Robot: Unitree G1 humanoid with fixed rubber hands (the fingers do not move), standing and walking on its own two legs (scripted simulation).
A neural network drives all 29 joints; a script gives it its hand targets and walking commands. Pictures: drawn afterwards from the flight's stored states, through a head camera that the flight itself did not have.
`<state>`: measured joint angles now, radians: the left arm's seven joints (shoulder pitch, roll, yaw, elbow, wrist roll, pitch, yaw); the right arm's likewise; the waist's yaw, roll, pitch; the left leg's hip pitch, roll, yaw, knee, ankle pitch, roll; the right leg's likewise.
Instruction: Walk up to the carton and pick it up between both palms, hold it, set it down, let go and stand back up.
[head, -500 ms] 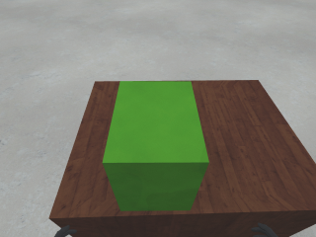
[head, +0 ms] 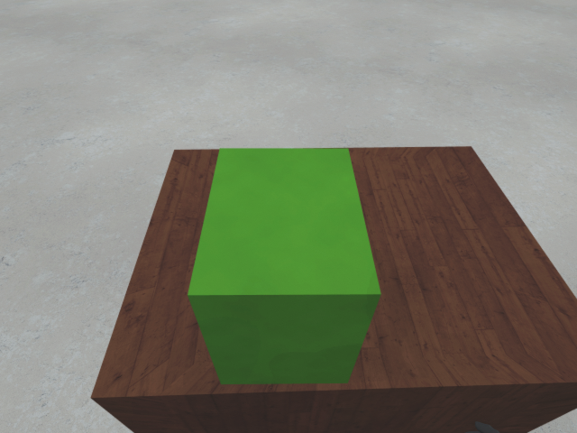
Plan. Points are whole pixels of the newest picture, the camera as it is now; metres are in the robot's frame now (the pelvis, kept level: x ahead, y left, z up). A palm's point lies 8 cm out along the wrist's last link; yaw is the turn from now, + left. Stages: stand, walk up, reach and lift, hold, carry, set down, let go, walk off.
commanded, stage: stand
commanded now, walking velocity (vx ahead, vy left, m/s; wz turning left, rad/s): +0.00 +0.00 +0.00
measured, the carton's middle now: (284, 266) +0.41 +0.00 -0.02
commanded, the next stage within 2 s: none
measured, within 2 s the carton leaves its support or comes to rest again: neither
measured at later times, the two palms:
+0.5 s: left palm out of the picture +0.08 +0.28 -0.11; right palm out of the picture +0.07 -0.30 -0.10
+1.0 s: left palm out of the picture +0.07 +0.28 -0.11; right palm out of the picture +0.06 -0.30 -0.10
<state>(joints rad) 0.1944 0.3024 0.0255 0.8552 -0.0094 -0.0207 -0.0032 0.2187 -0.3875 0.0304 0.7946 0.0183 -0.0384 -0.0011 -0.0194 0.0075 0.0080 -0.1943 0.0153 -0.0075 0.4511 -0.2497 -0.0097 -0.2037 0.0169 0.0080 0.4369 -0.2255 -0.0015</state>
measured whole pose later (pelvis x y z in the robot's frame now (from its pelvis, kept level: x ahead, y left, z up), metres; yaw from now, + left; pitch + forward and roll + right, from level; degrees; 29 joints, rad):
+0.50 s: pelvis -0.02 +0.00 +0.00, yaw +0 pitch -2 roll +0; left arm 0.19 0.30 0.03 0.94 -0.01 -0.02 -0.01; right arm 0.22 -0.39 0.03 0.86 0.02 -0.04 0.00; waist -0.02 0.01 0.01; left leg -0.19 0.02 -0.01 0.45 -0.23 -0.01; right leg -0.20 0.02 0.01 0.44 -0.20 0.00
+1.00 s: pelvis -0.02 +0.00 +0.00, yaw +0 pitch -2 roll +0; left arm 0.18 0.31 0.03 0.97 -0.01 -0.03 -0.01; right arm 0.21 -0.39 0.03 0.90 0.02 -0.04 0.00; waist -0.02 0.01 0.01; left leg -0.19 0.02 -0.01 0.45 -0.23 -0.01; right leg -0.20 0.02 0.01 0.43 -0.20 0.00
